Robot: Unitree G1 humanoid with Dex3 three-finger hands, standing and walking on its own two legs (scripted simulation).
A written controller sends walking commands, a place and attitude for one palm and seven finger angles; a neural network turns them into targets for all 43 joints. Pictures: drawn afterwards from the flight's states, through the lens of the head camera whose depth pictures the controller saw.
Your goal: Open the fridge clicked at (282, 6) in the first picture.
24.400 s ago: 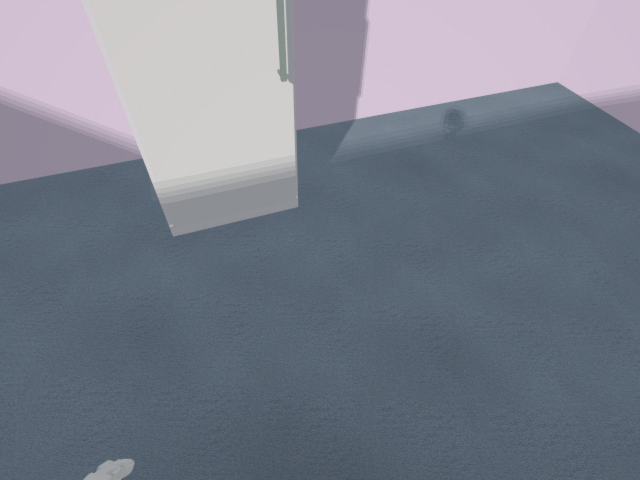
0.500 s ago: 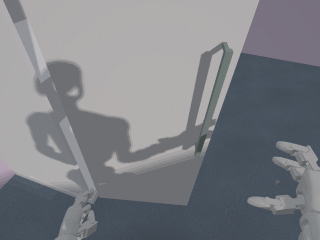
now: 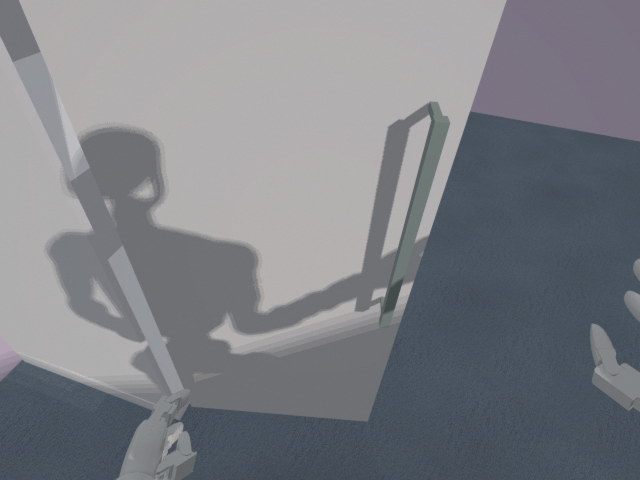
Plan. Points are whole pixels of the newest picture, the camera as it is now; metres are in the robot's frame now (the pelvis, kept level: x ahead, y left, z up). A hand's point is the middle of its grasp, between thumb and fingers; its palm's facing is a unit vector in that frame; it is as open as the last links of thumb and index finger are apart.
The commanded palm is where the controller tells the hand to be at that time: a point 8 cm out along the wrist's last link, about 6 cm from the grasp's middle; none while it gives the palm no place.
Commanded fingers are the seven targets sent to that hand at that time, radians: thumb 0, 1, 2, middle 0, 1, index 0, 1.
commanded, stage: draw the hand back to the body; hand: right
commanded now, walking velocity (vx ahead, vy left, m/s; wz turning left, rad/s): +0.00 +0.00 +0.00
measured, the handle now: (404, 236) +0.44 -0.13 +0.09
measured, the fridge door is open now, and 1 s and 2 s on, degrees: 76 76 76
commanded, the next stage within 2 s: step back with the hand held close in 0.38 s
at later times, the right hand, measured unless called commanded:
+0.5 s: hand (608, 363) +0.19 -0.27 +0.15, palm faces +0.48 +0.80 -0.35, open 7.4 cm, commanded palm +0.14 -0.30 +0.17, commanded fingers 0.00 -0.90 -0.90 0.20 0.30 0.20 0.30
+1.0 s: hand out of the picture +0.14 -0.28 +0.15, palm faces +0.42 +0.78 -0.46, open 7.4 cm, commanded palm +0.08 -0.32 +0.17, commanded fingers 0.00 -0.90 -0.90 0.20 0.30 0.20 0.30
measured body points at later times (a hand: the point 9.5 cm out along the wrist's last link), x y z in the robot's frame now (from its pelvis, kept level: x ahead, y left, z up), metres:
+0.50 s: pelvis +0.00 +0.00 +0.00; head -0.03 +0.02 +0.45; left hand +0.19 +0.22 -0.08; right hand +0.16 -0.31 +0.17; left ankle +0.01 +0.14 -0.74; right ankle +0.00 -0.11 -0.74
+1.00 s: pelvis -0.06 -0.02 -0.01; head -0.05 -0.03 +0.44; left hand +0.12 +0.23 -0.08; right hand +0.12 -0.32 +0.18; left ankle +0.01 +0.14 -0.74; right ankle +0.00 -0.11 -0.74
